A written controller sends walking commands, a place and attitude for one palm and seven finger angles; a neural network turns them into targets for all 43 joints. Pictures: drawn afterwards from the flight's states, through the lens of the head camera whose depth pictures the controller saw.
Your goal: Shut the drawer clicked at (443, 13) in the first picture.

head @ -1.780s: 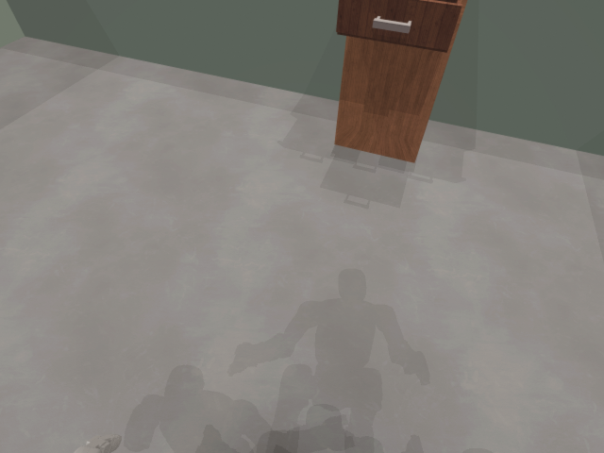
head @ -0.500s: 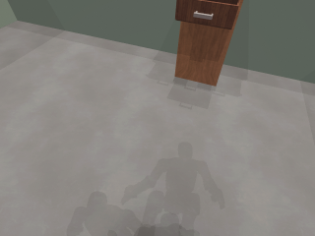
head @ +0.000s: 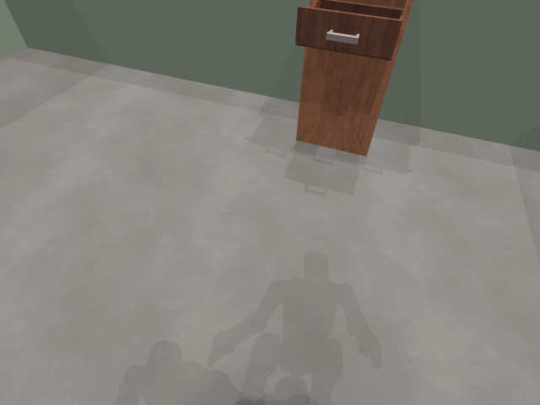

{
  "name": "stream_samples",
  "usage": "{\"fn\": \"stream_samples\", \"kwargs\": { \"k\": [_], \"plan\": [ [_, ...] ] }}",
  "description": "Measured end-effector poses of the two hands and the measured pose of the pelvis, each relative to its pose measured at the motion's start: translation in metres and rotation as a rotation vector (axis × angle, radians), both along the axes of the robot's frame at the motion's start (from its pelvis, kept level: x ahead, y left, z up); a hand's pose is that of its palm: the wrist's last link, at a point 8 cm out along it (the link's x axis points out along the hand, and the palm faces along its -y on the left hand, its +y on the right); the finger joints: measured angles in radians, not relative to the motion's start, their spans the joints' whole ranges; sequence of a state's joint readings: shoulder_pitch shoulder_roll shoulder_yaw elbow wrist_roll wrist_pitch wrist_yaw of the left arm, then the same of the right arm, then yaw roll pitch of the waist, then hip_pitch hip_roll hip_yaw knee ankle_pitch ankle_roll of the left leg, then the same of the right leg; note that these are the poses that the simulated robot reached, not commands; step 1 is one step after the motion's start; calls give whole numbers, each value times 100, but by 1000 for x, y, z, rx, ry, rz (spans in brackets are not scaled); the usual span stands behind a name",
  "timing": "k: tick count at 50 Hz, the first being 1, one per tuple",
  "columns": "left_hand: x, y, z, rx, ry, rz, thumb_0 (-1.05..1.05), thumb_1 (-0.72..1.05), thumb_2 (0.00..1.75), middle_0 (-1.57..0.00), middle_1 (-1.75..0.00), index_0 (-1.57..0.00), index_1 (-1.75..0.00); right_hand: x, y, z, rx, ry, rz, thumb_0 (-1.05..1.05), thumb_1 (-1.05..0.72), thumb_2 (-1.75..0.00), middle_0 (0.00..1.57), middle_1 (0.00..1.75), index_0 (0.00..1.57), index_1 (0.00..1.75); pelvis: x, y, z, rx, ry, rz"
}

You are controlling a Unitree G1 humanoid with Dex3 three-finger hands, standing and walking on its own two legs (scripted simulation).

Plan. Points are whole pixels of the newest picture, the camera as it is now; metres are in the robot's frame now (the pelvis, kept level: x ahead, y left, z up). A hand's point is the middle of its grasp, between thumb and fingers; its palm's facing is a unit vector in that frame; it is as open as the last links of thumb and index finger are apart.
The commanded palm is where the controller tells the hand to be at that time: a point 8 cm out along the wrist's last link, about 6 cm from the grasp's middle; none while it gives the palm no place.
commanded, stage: walk to a spot facing it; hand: left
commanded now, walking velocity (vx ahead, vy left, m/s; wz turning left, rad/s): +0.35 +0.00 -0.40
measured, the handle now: (343, 35) +1.42 -0.19 +0.01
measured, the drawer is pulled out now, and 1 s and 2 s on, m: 0.30 0.30 0.30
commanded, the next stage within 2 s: turn to face it in 1.76 s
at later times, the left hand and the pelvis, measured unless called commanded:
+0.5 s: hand out of the picture +0.04 +0.17 -0.18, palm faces -0.03 -0.99 -0.13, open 7.4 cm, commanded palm none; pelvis +0.15 +0.01 -0.02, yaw -7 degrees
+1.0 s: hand (239, 232) +0.54 +0.12 -0.16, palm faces -0.35 -0.91 -0.21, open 7.4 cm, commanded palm none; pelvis +0.36 -0.02 -0.02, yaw -19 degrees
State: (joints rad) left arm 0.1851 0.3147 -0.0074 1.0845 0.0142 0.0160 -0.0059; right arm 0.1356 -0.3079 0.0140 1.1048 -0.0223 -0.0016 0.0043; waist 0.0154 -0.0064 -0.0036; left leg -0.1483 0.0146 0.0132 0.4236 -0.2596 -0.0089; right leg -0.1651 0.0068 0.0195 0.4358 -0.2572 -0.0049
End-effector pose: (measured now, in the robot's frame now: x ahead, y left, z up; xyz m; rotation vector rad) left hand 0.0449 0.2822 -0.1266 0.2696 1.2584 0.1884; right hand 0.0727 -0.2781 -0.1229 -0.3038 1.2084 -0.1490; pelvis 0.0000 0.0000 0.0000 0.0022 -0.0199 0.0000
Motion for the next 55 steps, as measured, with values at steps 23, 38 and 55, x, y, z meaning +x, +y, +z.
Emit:
{"fn": "stream_samples", "kwargs": {
  "k": [23, 38, 55],
  "plan": [
    [-9, -75, -20, -164, 358, 67, 0, 90, 90, -20, -30, -20, -30, 117, 40, -19, 125, -33, -134, 1, -91, -90, 20, 30, 20, 30, 133, 0, -12, -4, 41, -115],
    [284, -19, -23, -105, 34, -149, 1, 91, 90, -19, -30, -19, -30, 185, 66, -11, 78, -79, -320, -2, -95, -90, 21, 30, 20, 30, 257, 27, -7, 15, 18, -250],
    [519, -142, -12, -144, -151, -383, 0, 91, 90, -19, -30, -20, -30, 178, 44, -33, 189, 277, -534, 0, -91, -90, 20, 30, 20, 30, 392, -43, -14, -4, 7, -334]
  ]
}}
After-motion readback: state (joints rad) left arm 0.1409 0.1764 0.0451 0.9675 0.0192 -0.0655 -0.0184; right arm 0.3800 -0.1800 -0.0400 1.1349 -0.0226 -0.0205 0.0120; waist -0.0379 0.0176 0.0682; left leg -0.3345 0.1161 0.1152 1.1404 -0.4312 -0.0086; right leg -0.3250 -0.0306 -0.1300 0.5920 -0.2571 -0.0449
